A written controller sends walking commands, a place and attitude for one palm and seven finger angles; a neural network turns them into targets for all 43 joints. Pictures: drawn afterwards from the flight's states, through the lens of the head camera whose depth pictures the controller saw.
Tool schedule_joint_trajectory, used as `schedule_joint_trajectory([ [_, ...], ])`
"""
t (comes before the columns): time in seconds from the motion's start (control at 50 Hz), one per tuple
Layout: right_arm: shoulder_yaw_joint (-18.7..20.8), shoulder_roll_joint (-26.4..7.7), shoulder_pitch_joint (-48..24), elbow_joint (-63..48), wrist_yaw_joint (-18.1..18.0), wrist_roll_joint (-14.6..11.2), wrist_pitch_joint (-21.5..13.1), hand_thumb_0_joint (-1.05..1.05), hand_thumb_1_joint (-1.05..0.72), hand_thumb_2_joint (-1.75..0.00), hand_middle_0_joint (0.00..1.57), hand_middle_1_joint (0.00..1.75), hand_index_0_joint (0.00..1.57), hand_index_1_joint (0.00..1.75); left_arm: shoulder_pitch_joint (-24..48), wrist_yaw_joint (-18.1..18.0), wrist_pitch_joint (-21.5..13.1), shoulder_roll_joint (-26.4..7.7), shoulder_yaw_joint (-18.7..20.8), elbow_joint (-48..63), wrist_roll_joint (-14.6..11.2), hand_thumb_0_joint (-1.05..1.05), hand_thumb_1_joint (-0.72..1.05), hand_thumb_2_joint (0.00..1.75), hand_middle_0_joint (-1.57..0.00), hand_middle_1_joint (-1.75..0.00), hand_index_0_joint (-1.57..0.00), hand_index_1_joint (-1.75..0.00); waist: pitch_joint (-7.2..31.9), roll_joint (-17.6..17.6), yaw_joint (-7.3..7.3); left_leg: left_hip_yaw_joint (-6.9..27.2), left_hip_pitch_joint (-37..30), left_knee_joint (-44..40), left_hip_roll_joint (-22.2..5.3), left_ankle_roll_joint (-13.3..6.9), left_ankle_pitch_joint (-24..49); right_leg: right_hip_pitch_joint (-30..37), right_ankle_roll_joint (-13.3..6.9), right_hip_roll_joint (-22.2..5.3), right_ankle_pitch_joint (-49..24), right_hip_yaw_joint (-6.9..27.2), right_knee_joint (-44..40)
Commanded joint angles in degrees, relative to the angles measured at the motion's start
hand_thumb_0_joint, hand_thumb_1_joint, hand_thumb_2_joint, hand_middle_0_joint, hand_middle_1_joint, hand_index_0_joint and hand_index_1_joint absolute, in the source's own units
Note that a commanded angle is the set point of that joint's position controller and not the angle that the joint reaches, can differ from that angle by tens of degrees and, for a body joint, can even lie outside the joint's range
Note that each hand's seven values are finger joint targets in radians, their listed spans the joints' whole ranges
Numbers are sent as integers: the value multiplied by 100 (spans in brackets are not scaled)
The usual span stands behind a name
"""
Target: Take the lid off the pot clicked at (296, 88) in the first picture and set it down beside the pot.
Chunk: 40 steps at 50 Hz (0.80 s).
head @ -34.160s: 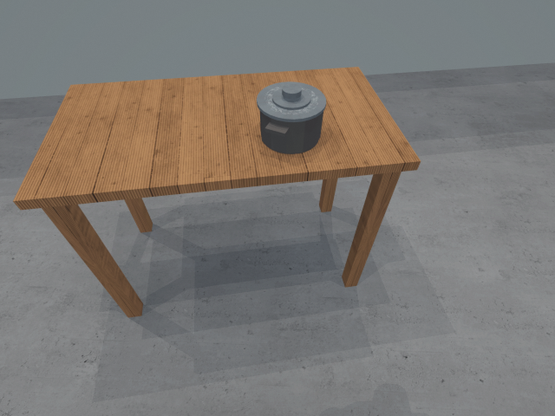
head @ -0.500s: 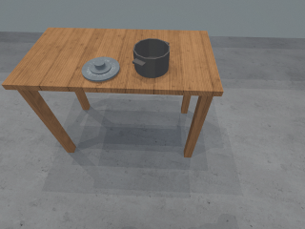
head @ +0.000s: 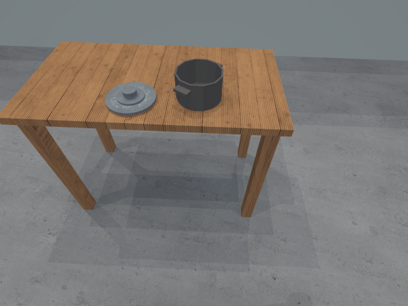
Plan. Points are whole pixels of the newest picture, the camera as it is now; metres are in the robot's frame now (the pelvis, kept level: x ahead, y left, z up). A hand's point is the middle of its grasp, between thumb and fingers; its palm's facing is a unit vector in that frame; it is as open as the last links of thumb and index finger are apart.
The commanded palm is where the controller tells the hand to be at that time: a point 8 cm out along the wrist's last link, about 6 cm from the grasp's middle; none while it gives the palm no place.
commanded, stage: let the arm hang, fingers relaxed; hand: left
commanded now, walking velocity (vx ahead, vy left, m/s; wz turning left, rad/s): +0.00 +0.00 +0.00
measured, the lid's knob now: (129, 91) +0.75 +0.28 -0.04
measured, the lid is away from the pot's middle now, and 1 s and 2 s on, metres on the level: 0.24 0.24 0.24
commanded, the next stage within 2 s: look to check the result in 0.70 s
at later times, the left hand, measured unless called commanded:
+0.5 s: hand out of the picture +0.01 +0.18 -0.18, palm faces +0.02 -0.98 -0.20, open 7.3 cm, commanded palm none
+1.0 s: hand out of the picture +0.01 +0.18 -0.18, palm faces +0.02 -0.98 -0.20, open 7.3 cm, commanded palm none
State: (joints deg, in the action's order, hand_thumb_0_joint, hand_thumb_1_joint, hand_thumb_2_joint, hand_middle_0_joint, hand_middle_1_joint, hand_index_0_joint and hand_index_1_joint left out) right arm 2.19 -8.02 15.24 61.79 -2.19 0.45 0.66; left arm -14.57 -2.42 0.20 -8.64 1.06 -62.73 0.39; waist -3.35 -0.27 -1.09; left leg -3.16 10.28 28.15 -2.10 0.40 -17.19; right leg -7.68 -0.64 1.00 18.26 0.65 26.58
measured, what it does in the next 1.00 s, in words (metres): stands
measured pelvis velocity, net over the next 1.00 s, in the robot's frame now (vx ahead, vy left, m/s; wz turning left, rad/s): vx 0.01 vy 0.01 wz -0.01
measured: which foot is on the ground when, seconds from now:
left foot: down 0.00-1.00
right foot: down 0.00-1.00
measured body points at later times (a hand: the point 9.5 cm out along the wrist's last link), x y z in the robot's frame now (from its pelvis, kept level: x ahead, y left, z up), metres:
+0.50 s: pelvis +0.01 +0.01 +0.00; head +0.04 +0.00 +0.45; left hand +0.01 +0.23 -0.16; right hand -0.01 -0.21 -0.16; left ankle -0.02 +0.12 -0.74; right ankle -0.04 -0.11 -0.74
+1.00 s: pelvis +0.01 +0.01 +0.00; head +0.03 +0.01 +0.45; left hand +0.01 +0.23 -0.16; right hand -0.01 -0.21 -0.16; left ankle -0.02 +0.12 -0.74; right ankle -0.04 -0.11 -0.74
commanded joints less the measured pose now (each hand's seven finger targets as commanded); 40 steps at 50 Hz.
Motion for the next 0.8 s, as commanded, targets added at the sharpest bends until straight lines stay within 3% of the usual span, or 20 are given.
schedule_joint_trajectory([
  [0.0, 98, -508, 434, -106, -28, -11, -81, 0, -90, -90, 20, 30, 20, 30, -310, -6, -100, -544, 131, 141, -3, 0, 90, 90, -20, -30, -20, -30, 189, 65, 3, 306, -362, -247, -405, -264, 1694, -247, -174, -516, -2074, 351, -400],
  [0.12, 104, -445, 443, -61, -40, -15, -71, 0, -90, -90, 20, 30, 20, 30, -327, -16, -81, -470, 127, 107, 9, 0, 90, 90, -20, -30, -20, -30, -13, 61, 4, 326, -356, -357, -442, -285, 1598, -372, -153, -477, -1815, 295, -419],
  [0.28, 99, -446, 486, -5, -51, -7, -87, 0, -90, -90, 20, 30, 20, 30, -366, -14, -84, -430, 135, 52, 1, 0, 90, 90, -20, -30, -20, -30, 104, 16, 12, 325, -469, -379, -460, -308, 1738, -328, -134, -477, -1865, 273, -398],
  [0.42, 99, -387, 501, 6, -56, -12, -80, 0, -90, -90, 20, 30, 20, 30, -368, -19, -73, -403, 135, 46, 11, 0, 90, 90, -20, -30, -20, -30, -73, -5, 16, 333, -383, -453, -450, -305, 1558, -401, -133, -458, -1702, 282, -428],
  [0.6, 94, -403, 546, 47, -65, -13, -106, 0, -90, -90, 20, 30, 20, 30, -413, -25, -101, -421, 145, 32, -2, 0, 90, 90, -20, -30, -20, -30, 189, 60, 15, 277, -532, -359, -443, -294, 1898, -253, -135, -498, -2116, 301, -384],
  [0.72, 97, -345, 530, 56, -62, -22, -91, 0, -90, -90, 20, 30, 20, 30, -411, -33, -88, -405, 138, 38, 13, 0, 90, 90, -20, -30, -20, -30, -75, 41, 10, 300, -428, -430, -432, -293, 1702, -382, -135, -483, -1917, 306, -435],
  [0.78, 93, -376, 532, 67, -68, -12, -103, 0, -90, -90, 20, 30, 20, 30, -437, -26, -90, -403, 140, 13, 3, 0, 90, 90, -20, -30, -20, -30, 31, -35, 18, 292, -507, -418, -443, -299, 1816, -342, -128, -498, -1971, 302, -427],
])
